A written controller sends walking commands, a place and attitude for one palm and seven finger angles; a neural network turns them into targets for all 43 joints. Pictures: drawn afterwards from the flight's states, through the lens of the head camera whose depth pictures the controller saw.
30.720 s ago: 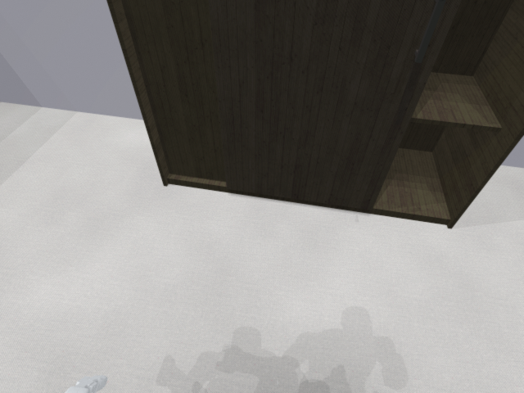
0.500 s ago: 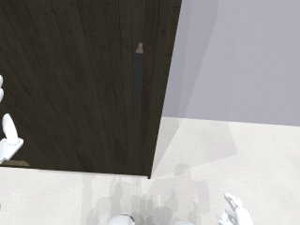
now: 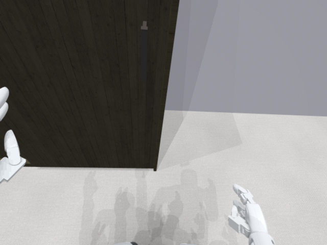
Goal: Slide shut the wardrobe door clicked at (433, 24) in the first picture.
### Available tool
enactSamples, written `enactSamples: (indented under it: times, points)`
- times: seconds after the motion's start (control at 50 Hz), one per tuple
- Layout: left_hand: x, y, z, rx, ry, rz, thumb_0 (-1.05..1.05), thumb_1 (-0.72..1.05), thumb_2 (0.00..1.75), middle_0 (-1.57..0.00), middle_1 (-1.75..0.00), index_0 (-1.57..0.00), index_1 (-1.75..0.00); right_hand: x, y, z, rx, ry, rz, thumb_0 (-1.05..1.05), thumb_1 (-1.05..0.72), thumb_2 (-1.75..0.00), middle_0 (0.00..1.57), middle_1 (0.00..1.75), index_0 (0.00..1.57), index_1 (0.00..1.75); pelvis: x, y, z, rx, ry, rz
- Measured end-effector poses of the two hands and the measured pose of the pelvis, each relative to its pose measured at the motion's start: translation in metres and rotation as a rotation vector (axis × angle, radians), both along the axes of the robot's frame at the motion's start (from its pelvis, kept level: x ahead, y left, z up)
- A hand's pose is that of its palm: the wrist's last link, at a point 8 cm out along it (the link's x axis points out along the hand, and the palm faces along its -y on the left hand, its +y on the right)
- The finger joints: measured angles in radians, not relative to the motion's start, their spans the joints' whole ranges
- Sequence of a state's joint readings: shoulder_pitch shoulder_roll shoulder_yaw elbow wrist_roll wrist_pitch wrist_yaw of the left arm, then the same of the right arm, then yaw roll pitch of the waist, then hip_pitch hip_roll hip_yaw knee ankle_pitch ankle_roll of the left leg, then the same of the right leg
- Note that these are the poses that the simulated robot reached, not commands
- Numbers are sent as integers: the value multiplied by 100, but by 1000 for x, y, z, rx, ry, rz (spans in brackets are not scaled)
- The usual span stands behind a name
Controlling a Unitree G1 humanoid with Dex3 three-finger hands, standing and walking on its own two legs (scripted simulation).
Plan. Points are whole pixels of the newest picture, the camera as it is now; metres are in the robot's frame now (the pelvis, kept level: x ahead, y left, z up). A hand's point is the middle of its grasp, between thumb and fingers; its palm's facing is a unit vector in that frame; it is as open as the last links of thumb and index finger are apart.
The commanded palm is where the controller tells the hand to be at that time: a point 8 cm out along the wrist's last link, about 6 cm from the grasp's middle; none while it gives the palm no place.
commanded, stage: stop stepping back and stand still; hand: left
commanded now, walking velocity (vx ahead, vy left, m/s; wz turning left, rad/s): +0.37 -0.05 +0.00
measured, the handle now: (144, 52) +0.61 +0.09 +0.13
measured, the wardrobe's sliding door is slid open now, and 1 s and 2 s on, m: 0.00 0.00 0.00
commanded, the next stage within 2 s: let the arm hang, fingers relaxed in 0.96 s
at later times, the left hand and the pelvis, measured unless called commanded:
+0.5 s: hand out of the picture +0.11 +0.26 +0.19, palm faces +0.43 -0.80 -0.42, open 7.4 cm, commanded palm +0.05 +0.31 +0.18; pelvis -0.08 +0.00 +0.00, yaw +2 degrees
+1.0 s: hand out of the picture +0.10 +0.27 +0.19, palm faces +0.48 -0.73 -0.48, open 7.4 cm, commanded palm +0.04 +0.31 +0.18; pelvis -0.08 +0.00 +0.00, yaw +4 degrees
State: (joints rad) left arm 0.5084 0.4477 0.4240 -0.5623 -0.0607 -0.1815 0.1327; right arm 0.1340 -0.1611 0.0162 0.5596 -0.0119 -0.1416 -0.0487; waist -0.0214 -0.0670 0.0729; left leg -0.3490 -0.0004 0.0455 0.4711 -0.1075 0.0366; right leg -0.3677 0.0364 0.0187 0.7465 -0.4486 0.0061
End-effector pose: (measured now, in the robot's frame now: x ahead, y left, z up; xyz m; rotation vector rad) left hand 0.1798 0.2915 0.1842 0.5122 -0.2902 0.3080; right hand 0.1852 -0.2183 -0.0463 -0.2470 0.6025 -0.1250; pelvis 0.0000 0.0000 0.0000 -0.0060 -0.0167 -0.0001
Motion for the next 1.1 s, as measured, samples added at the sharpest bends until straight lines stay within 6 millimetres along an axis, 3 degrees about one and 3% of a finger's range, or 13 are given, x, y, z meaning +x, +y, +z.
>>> enactSamples:
  times: [0.08,0.18,0.26,0.34,0.42,0.5,0.62,0.7,0.82,0.94,1.04,1.08,1.1]
  points:
    - [-44,-7,14,81,-15,-2,2,89,90,-21,-30,-22,-30,-38,-9,-5,6,32,-14,1,-90,-90,20,30,20,30,-17,-7,-1,-9,-2,10]
    - [-86,13,14,29,-50,116,1,88,90,-21,-30,-22,-31,-85,-26,-18,-49,176,-28,1,-90,-90,20,30,20,30,-38,-5,5,14,-2,3]
    - [-93,31,-2,-85,-70,200,1,89,90,-21,-30,-22,-31,-113,-32,-16,-90,185,-64,1,-90,-90,20,30,20,30,-50,3,7,17,3,0]
    - [-88,31,-16,-139,-105,150,1,89,90,-20,-30,-21,-30,-128,-31,-20,-127,114,-95,1,-90,-90,20,30,20,30,-67,17,-8,-4,-21,21]
    - [-91,19,-4,-62,-117,63,2,89,90,-20,-30,-21,-30,-145,-13,-18,-49,94,-109,1,-91,-90,20,30,20,30,-81,12,-4,12,-50,26]
    - [-112,11,18,42,-111,37,2,89,90,-21,-30,-21,-30,-159,1,-22,25,127,-81,1,-91,-90,20,30,20,30,-84,5,4,-16,-33,33]
    - [-145,15,17,125,-65,162,1,89,90,-21,-30,-22,-30,-152,-3,-54,44,211,1,1,-90,-90,20,30,20,30,-92,-6,-10,-1,-14,50]
    - [-152,24,2,-5,-46,239,1,89,90,-21,-30,-22,-31,-143,-10,-50,7,224,25,1,-90,-90,20,30,20,30,-95,-3,-3,15,-26,52]
    - [-135,23,-16,-100,-77,184,1,89,90,-20,-30,-21,-30,-118,-15,-26,-83,85,9,1,-91,-90,20,30,20,30,-93,8,-9,3,-19,64]
    - [-118,14,14,24,-123,103,2,89,90,-21,-30,-21,-30,-109,-2,-12,-24,40,13,1,-91,-90,20,30,20,30,-91,1,-2,11,-23,74]
    - [-120,9,25,148,-63,123,1,89,90,-21,-30,-21,-30,-104,2,-31,51,84,28,1,-90,-90,20,30,20,30,-78,-6,-6,3,4,62]
    - [-115,13,11,138,7,143,1,89,90,-21,-30,-21,-30,-103,0,-44,62,137,44,1,-90,-90,20,30,20,30,-75,-5,-7,-7,11,75]
    - [-109,18,-8,107,94,157,1,89,90,-20,-30,-21,-30,-103,-1,-52,70,176,60,1,-90,-90,20,30,20,30,-74,-4,-7,-5,19,88]
